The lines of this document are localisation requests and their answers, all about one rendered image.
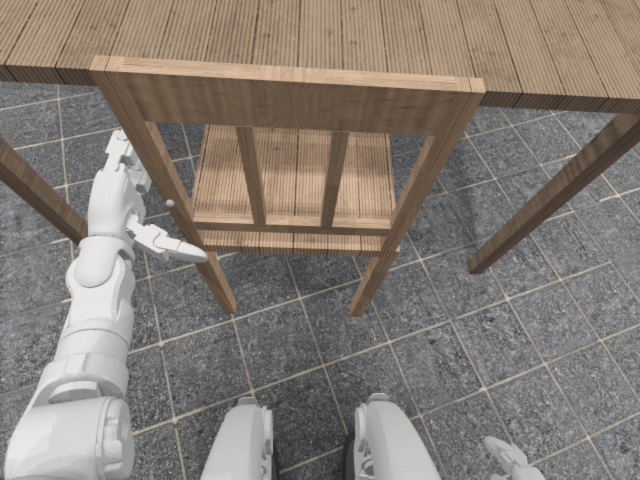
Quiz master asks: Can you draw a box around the robot left forearm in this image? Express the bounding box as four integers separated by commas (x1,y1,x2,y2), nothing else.
4,235,135,480

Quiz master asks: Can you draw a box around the left robot thigh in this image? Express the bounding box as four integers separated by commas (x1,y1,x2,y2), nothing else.
200,404,273,480

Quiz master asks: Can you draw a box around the right robot hand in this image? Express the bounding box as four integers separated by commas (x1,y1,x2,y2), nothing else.
484,436,545,480

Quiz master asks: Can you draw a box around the chair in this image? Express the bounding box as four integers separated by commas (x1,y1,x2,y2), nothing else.
89,55,486,317

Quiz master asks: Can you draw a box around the left robot hand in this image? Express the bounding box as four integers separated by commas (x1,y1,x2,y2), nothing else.
88,129,208,263

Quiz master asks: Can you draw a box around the robot left upper arm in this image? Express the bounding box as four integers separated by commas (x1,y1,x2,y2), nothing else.
7,396,134,480

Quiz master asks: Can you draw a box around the robot right shin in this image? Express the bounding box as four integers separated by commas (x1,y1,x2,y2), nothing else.
354,393,388,480

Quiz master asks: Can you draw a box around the table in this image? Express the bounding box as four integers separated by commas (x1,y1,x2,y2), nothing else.
0,0,640,274

